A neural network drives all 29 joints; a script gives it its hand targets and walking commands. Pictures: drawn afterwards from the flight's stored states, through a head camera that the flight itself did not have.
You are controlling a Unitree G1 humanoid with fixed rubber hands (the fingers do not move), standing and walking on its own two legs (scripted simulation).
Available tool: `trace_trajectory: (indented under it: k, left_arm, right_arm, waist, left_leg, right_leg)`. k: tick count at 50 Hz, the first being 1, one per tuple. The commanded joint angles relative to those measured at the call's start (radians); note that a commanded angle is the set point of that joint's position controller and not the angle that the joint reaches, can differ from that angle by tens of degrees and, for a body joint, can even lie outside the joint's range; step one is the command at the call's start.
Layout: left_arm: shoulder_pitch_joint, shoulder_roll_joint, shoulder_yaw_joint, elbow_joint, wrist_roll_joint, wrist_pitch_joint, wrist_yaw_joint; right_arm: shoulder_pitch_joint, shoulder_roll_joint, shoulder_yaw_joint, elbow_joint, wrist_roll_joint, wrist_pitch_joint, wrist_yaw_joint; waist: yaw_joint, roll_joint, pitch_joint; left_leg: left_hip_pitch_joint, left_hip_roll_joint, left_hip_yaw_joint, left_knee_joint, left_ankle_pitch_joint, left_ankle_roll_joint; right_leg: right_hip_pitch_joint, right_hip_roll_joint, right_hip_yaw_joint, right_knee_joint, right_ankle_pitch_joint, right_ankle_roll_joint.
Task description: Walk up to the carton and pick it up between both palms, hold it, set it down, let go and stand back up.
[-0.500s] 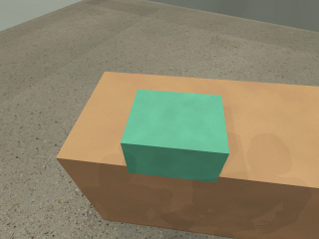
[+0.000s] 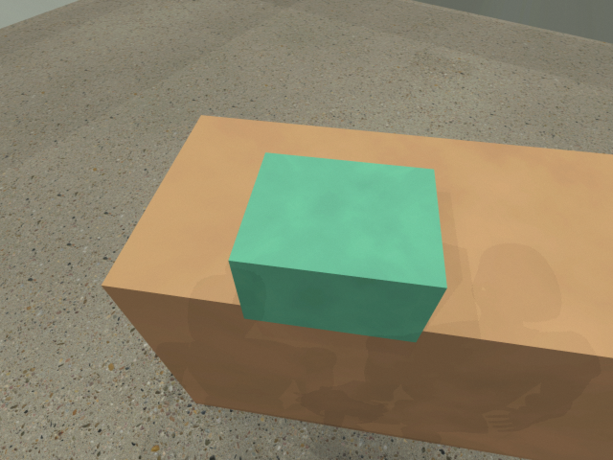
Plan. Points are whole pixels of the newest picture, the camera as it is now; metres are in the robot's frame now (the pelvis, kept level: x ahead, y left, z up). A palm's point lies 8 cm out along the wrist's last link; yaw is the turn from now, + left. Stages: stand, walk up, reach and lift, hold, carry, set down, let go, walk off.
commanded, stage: reach and lift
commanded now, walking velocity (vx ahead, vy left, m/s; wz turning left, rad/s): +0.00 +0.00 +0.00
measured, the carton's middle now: (338, 244) +0.42 -0.03 +0.02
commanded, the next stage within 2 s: none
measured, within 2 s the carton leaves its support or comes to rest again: neither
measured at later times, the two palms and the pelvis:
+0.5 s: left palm out of the picture +0.15 +0.24 -0.08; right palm (529, 455) +0.15 -0.26 -0.07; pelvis -0.01 -0.04 +0.00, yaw -4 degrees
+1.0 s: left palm (130, 437) +0.17 +0.23 -0.03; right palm out of the picture +0.14 -0.24 -0.02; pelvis +0.00 +0.00 +0.02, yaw -6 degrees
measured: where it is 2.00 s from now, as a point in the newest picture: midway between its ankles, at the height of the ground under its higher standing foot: outside the picture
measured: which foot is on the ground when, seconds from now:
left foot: down 0.00-1.00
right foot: down 0.00-1.00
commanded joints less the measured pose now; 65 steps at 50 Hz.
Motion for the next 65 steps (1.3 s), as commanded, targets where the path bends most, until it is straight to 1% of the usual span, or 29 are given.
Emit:
trace_trajectory:
  k: [1,2,3,4,5,6,8,10,11,12,14,15,18,21,24,27,30,32,34,38,41,43,45,47,49,52,55,59,65]
  left_arm:
    - [-0.323,0.119,0.077,-0.416,0.008,0.287,0.016]
    - [-0.287,0.113,0.091,-0.457,0.040,0.328,0.018]
    - [-0.227,0.093,0.089,-0.476,0.055,0.358,0.014]
    - [-0.153,0.066,0.089,-0.491,0.061,0.381,0.008]
    - [-0.080,0.036,0.104,-0.508,0.063,0.395,-0.004]
    - [-0.013,0.018,0.128,-0.524,0.070,0.400,-0.017]
    - [0.071,0.038,0.182,-0.524,0.098,0.383,-0.040]
    - [0.078,0.091,0.233,-0.503,0.121,0.355,-0.048]
    - [0.034,0.138,0.253,-0.524,0.124,0.333,-0.056]
    - [0.017,0.150,0.252,-0.486,0.113,0.321,-0.050]
    - [-0.077,0.144,0.247,-0.468,0.114,0.287,-0.042]
    - [-0.131,0.141,0.244,-0.470,0.108,0.267,-0.040]
    - [-0.289,0.152,0.235,-0.547,0.078,0.213,-0.027]
    - [-0.344,0.180,0.215,-0.627,0.047,0.182,-0.016]
    - [-0.280,0.196,0.195,-0.652,0.006,0.166,-0.023]
    - [-0.125,0.181,0.194,-0.639,-0.017,0.157,-0.035]
    - [0.052,0.124,0.194,-0.626,-0.013,0.162,-0.042]
    - [0.116,0.085,0.186,-0.625,-0.007,0.163,-0.042]
    - [0.124,0.066,0.178,-0.630,-0.006,0.149,-0.039]
    - [-0.011,0.082,0.167,-0.679,-0.031,0.068,-0.010]
    - [-0.077,0.063,0.126,-0.749,-0.061,-0.013,0.028]
    - [-0.065,0.037,0.103,-0.766,-0.062,-0.055,0.050]
    - [-0.032,0.021,0.101,-0.752,-0.050,-0.074,0.058]
    - [0.019,0.012,0.109,-0.729,-0.035,-0.076,0.053]
    - [0.076,0.009,0.112,-0.722,-0.033,-0.074,0.044]
    - [0.105,0.014,0.111,-0.739,-0.060,-0.082,0.035]
    - [0.086,0.028,0.110,-0.759,-0.087,-0.101,0.033]
    - [0.057,0.053,0.107,-0.804,-0.111,-0.137,0.036]
    - [0.069,0.084,0.109,-0.854,-0.129,-0.197,0.034]
  right_arm:
    - [-0.259,-0.160,-0.077,-0.194,0.014,0.041,0.076]
    - [-0.204,-0.172,-0.051,-0.183,0.045,0.053,0.086]
    - [-0.166,-0.189,-0.038,-0.151,0.076,0.060,0.089]
    - [-0.146,-0.209,-0.025,-0.114,0.107,0.058,0.085]
    - [-0.132,-0.223,-0.006,-0.093,0.139,0.049,0.078]
    - [-0.112,-0.239,0.015,-0.103,0.168,0.040,0.067]
    - [-0.094,-0.256,0.052,-0.156,0.196,0.020,0.039]
    - [-0.104,-0.224,0.094,-0.215,0.193,0.010,0.006]
    - [-0.157,-0.188,0.098,-0.258,0.182,0.009,-0.009]
    - [-0.177,-0.133,0.100,-0.333,0.147,0.015,-0.023]
    - [-0.196,-0.058,0.079,-0.433,0.113,0.023,-0.017]
    - [-0.202,-0.030,0.066,-0.473,0.104,0.026,-0.006]
    - [-0.224,0.031,0.027,-0.553,0.073,0.030,0.009]
    - [-0.201,0.031,-0.001,-0.568,0.058,0.037,-0.007]
    - [-0.137,0.007,-0.023,-0.538,0.073,0.028,-0.037]
    - [-0.036,-0.009,-0.020,-0.511,0.103,0.010,-0.062]
    - [0.046,-0.043,-0.005,-0.498,0.134,0.000,-0.064]
    - [0.066,-0.065,0.006,-0.519,0.144,-0.003,-0.053]
    - [0.065,-0.076,0.001,-0.565,0.139,-0.009,-0.036]
    - [0.025,-0.047,-0.032,-0.686,0.106,-0.043,0.003]
    - [0.003,-0.036,-0.054,-0.766,0.111,-0.072,0.026]
    - [0.025,-0.049,-0.068,-0.770,0.126,-0.080,0.037]
    - [0.067,-0.064,-0.075,-0.744,0.140,-0.077,0.043]
    - [0.118,-0.076,-0.078,-0.712,0.151,-0.071,0.044]
    - [0.159,-0.083,-0.080,-0.703,0.156,-0.068,0.044]
    - [0.171,-0.080,-0.081,-0.745,0.156,-0.070,0.037]
    - [0.151,-0.062,-0.081,-0.816,0.150,-0.070,0.025]
    - [0.133,-0.030,-0.079,-0.906,0.160,-0.072,0.012]
    - [0.175,-0.004,-0.065,-0.952,0.209,-0.080,-0.002]
  waist:
    - [-0.002,0.062,-0.197]
    - [0.000,0.146,-0.224]
    - [-0.009,0.189,-0.252]
    - [-0.023,0.197,-0.280]
    - [-0.034,0.180,-0.288]
    - [-0.041,0.149,-0.273]
    - [-0.025,0.054,-0.218]
    - [0.006,-0.044,-0.120]
    - [0.032,-0.081,-0.086]
    - [0.049,-0.154,0.003]
    - [0.076,-0.153,0.064]
    - [0.085,-0.127,0.065]
    - [0.067,-0.048,-0.007]
    - [0.021,0.021,-0.136]
    - [-0.012,0.070,-0.207]
    - [-0.014,0.057,-0.190]
    - [0.003,0.026,-0.123]
    - [0.014,0.017,-0.068]
    - [0.026,0.001,-0.013]
    - [0.043,-0.016,0.045]
    - [0.055,0.053,0.008]
    - [0.052,0.112,-0.027]
    - [0.044,0.143,-0.046]
    - [0.036,0.132,-0.044]
    - [0.032,0.079,-0.032]
    - [0.032,-0.009,-0.007]
    - [0.045,-0.048,0.026]
    - [0.065,-0.025,0.032]
    - [0.064,0.045,-0.032]
  left_leg:
    - [-0.275,0.052,0.069,-0.035,-0.030,-0.047]
    - [-0.193,0.066,0.054,-0.032,0.106,-0.075]
    - [-0.079,0.073,0.029,-0.008,0.328,-0.109]
    - [0.064,0.076,0.003,0.022,0.549,-0.133]
    - [0.173,0.074,-0.006,0.030,0.683,-0.138]
    - [0.238,0.067,0.005,0.003,0.739,-0.131]
    - [0.204,0.026,0.060,-0.056,0.697,-0.090]
    - [0.040,-0.028,0.111,-0.119,0.491,-0.049]
    - [-0.043,-0.057,0.139,-0.145,0.285,-0.028]
    - [-0.097,-0.051,0.149,-0.169,0.167,-0.015]
    - [-0.097,-0.039,0.166,-0.173,0.096,-0.017]
    - [-0.091,-0.030,0.169,-0.174,0.080,-0.016]
    - [-0.159,0.001,0.170,-0.158,0.005,-0.006]
    - [-0.184,0.022,0.173,-0.146,0.006,-0.001]
    - [-0.134,0.027,0.169,-0.155,0.054,0.000]
    - [-0.037,0.006,0.157,-0.196,0.218,-0.023]
    - [0.076,-0.028,0.143,-0.238,0.432,-0.058]
    - [0.116,-0.039,0.136,-0.270,0.495,-0.066]
    - [0.132,-0.040,0.130,-0.296,0.500,-0.063]
    - [0.094,-0.024,0.123,-0.348,0.317,-0.032]
    - [0.028,0.006,0.114,-0.384,0.159,-0.013]
    - [-0.008,0.027,0.102,-0.399,0.090,-0.007]
    - [-0.040,0.042,0.090,-0.414,0.059,-0.001]
    - [-0.056,0.043,0.089,-0.430,0.082,-0.001]
    - [-0.017,0.027,0.095,-0.430,0.163,-0.016]
    - [0.077,0.001,0.100,-0.404,0.265,-0.031]
    - [0.093,-0.009,0.106,-0.398,0.271,-0.030]
    - [0.070,-0.011,0.109,-0.399,0.237,-0.028]
    - [0.107,-0.012,0.100,-0.378,0.283,-0.038]
  right_leg:
    - [0.104,0.020,0.064,0.129,0.001,-0.063]
    - [0.105,0.038,0.036,0.134,0.067,-0.065]
    - [0.083,0.062,0.014,0.138,0.133,-0.053]
    - [0.053,0.091,0.003,0.130,0.177,-0.035]
    - [0.050,0.113,0.000,0.092,0.228,-0.030]
    - [0.095,0.128,0.006,0.026,0.290,-0.031]
    - [0.256,0.127,0.043,-0.069,0.469,-0.040]
    - [0.399,0.102,0.087,-0.107,0.510,-0.027]
    - [0.416,0.074,0.127,-0.130,0.435,0.000]
    - [0.381,0.064,0.134,-0.143,0.353,0.028]
    - [0.314,0.045,0.182,-0.210,0.130,0.031]
    - [0.276,0.033,0.197,-0.238,0.028,0.022]
    - [0.234,-0.010,0.257,-0.234,-0.121,0.005]
    - [0.294,-0.020,0.265,-0.172,-0.049,-0.008]
    - [0.338,0.010,0.205,-0.128,0.126,-0.012]
    - [0.410,0.053,0.143,-0.147,0.292,0.007]
    - [0.446,0.093,0.105,-0.205,0.370,0.020]
    - [0.443,0.115,0.096,-0.244,0.366,0.014]
    - [0.412,0.127,0.093,-0.283,0.311,0.009]
    - [0.318,0.120,0.107,-0.328,0.147,-0.001]
    - [0.324,0.117,0.119,-0.303,0.116,-0.017]
    - [0.361,0.125,0.120,-0.276,0.131,-0.025]
    - [0.416,0.132,0.122,-0.257,0.155,-0.025]
    - [0.466,0.135,0.130,-0.254,0.174,-0.022]
    - [0.467,0.128,0.142,-0.276,0.174,-0.021]
    - [0.390,0.115,0.154,-0.329,0.151,-0.017]
    - [0.348,0.107,0.162,-0.356,0.135,-0.012]
    - [0.342,0.094,0.174,-0.358,0.116,-0.017]
    - [0.344,0.079,0.189,-0.350,0.132,-0.027]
